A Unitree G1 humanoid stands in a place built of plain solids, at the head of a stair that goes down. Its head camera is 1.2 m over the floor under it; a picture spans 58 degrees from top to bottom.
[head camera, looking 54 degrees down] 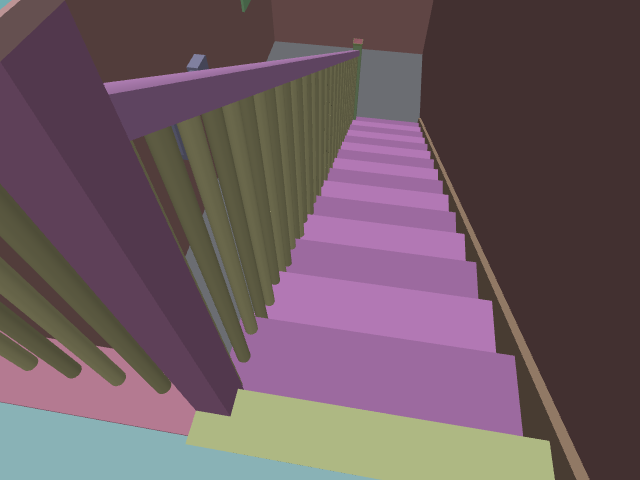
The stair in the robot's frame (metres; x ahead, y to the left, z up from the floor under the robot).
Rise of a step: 0.17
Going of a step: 0.29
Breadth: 0.92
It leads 9 degrees to the right of straight ahead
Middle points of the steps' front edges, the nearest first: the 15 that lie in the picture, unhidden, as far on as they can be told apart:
0.30 -0.18 0.00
0.60 -0.18 -0.16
0.89 -0.23 -0.33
1.18 -0.28 -0.50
1.47 -0.32 -0.66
1.75 -0.37 -0.83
2.04 -0.42 -0.99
2.33 -0.46 -1.16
2.62 -0.51 -1.33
2.91 -0.56 -1.49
3.20 -0.61 -1.66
3.49 -0.65 -1.82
3.78 -0.70 -1.99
4.07 -0.75 -2.16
4.36 -0.79 -2.32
